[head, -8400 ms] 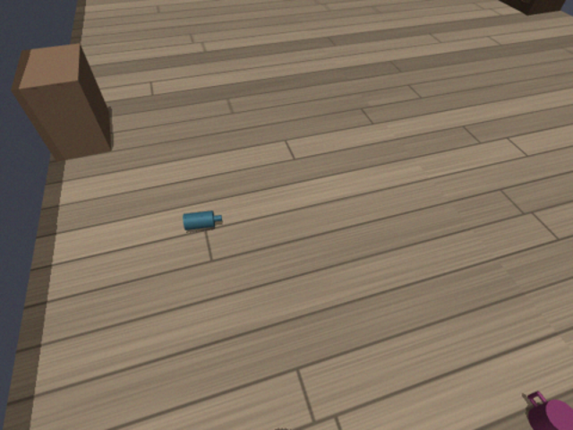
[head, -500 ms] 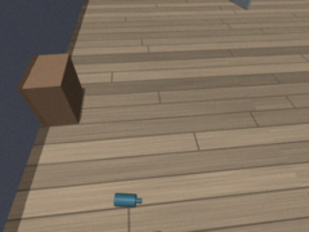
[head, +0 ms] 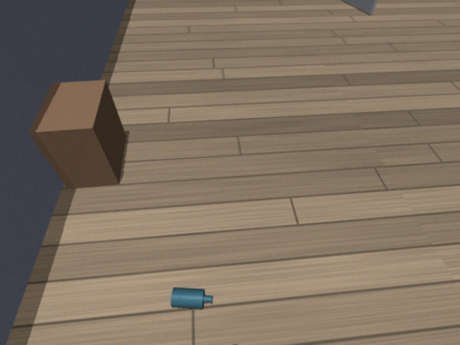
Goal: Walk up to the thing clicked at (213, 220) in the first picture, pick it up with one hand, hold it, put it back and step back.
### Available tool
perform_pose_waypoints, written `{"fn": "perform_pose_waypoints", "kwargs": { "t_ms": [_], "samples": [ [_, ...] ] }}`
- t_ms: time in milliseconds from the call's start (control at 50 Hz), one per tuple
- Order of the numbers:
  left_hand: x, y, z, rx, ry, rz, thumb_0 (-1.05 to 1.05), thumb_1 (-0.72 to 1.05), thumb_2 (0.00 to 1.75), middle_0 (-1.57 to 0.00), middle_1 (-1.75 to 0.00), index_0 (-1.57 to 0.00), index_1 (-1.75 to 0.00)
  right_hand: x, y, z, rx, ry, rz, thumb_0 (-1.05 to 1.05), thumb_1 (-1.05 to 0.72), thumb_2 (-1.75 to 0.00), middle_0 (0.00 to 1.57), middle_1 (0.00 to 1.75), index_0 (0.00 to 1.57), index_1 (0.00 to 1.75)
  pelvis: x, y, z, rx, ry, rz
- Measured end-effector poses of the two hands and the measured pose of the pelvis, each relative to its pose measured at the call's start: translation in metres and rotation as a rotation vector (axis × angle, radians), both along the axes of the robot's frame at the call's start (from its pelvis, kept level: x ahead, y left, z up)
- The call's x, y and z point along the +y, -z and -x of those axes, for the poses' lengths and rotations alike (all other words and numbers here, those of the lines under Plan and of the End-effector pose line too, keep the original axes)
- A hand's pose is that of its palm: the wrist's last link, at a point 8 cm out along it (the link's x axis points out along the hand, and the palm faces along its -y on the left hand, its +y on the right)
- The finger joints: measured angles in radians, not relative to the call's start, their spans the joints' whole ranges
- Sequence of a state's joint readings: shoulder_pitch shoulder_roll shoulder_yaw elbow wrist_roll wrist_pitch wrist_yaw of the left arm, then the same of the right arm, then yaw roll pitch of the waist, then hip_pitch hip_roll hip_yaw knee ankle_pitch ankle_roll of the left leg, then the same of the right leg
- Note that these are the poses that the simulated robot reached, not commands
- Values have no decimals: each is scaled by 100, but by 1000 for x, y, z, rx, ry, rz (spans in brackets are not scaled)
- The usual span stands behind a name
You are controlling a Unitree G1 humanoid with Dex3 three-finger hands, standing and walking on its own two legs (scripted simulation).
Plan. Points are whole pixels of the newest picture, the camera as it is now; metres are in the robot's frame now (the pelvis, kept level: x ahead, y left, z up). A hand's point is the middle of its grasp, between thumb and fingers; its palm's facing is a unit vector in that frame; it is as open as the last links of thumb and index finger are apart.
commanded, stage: stand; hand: left
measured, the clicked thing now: (192, 298) +0.41 +0.16 -0.75
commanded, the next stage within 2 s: walk up in 0.24 s
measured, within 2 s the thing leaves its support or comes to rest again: neither
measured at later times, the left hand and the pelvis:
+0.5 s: hand out of the picture +0.06 +0.25 -0.16, palm faces -0.01 -0.94 -0.33, open 7.4 cm; pelvis -0.01 -0.01 +0.00, yaw +0 degrees
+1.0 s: hand out of the picture +0.07 +0.23 -0.16, palm faces -0.02 -0.95 -0.32, open 7.4 cm; pelvis -0.02 -0.03 -0.01, yaw -1 degrees
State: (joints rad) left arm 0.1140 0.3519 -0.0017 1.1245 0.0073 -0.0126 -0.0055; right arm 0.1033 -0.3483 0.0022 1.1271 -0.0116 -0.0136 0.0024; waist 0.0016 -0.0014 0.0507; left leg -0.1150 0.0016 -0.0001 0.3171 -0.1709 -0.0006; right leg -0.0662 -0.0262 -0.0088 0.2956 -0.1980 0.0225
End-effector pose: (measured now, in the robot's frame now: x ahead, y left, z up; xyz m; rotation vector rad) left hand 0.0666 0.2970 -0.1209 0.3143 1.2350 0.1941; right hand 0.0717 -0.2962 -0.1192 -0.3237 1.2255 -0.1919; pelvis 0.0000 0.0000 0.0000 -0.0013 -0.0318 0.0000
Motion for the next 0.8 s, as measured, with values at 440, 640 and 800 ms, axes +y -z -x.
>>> {"fn": "perform_pose_waypoints", "kwargs": {
  "t_ms": [440, 640, 800],
  "samples": [
    [2, 4, 8, 17, -19, 2, 0, 90, 90, -20, -30, -20, -30, -16, -7, 9, -15, 19, 42, 1, -91, -90, 21, 30, 21, 30, -8, 2, 9, 2, 1, 1],
    [-13, 4, 12, 5, -12, 12, 0, 90, 90, -20, -30, -20, -30, -35, -8, 12, -35, 19, 60, 1, -91, -90, 21, 30, 21, 30, -20, 4, 15, -3, 4, 2],
    [-22, 4, 14, 1, -10, 18, 0, 90, 90, -20, -30, -20, -30, -39, -4, 19, -25, 21, 48, 1, -91, -90, 20, 30, 21, 30, -26, 5, 17, -3, 10, 3]
  ]
}}
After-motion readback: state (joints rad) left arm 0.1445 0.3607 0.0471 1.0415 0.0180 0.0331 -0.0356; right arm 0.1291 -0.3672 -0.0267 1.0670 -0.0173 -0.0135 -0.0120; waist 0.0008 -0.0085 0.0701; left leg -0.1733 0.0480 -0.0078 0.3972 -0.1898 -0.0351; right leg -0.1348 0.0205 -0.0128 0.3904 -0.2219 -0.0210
